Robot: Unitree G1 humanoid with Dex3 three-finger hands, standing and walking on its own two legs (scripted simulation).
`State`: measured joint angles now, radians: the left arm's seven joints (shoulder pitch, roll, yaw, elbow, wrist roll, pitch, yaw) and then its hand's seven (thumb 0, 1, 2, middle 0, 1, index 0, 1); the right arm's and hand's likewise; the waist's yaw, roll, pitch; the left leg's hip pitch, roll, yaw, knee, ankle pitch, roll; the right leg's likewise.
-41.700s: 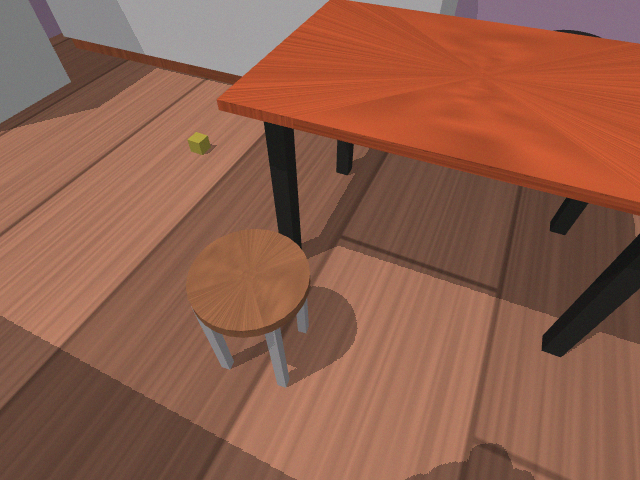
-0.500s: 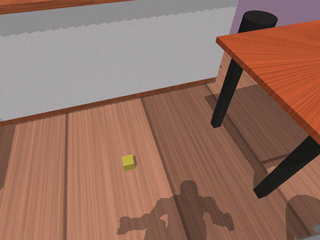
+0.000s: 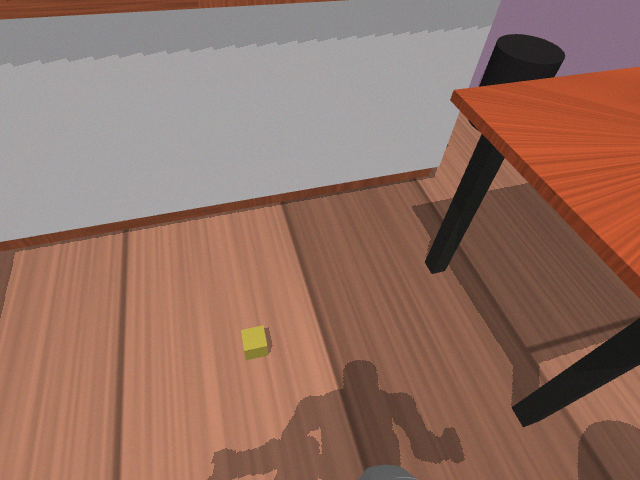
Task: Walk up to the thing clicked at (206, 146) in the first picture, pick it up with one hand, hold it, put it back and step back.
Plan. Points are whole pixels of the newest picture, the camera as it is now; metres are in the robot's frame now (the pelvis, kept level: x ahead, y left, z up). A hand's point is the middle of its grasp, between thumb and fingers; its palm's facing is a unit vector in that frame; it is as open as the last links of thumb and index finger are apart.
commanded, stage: walk up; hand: left
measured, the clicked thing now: (254, 342) +0.62 +0.17 -0.74
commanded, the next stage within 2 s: none
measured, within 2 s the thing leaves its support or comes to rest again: neither
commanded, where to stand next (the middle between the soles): +0.24 -0.07 m, yaw +0 degrees
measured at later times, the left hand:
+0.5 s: hand (166, 408) +0.24 +0.23 -0.13, palm faces -0.03 -0.93 -0.36, open 7.4 cm
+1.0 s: hand (164, 396) +0.26 +0.24 -0.16, palm faces -0.01 -0.94 -0.34, open 7.4 cm
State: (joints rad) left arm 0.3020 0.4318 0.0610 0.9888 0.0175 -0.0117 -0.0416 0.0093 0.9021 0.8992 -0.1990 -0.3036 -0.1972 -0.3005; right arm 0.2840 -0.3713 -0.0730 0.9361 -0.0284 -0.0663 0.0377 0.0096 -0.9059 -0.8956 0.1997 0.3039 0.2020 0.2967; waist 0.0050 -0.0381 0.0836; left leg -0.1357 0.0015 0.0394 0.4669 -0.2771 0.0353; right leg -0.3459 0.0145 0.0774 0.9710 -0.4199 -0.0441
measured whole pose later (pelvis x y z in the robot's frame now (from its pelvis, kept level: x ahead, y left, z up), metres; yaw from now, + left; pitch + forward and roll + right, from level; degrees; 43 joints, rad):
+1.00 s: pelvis +0.19 -0.02 -0.01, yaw -1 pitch -3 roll +0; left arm 0.14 0.37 0.00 1.04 0.00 0.00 -0.02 0.01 0.90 0.90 -0.20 -0.30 -0.20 -0.30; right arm 0.06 -0.36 0.01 0.99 0.00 -0.02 0.00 0.01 -0.90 -0.90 0.20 0.30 0.20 0.30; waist 0.03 0.00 0.09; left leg -0.27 0.04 0.02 0.54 -0.21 -0.01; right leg -0.18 0.00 0.00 0.53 -0.29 0.01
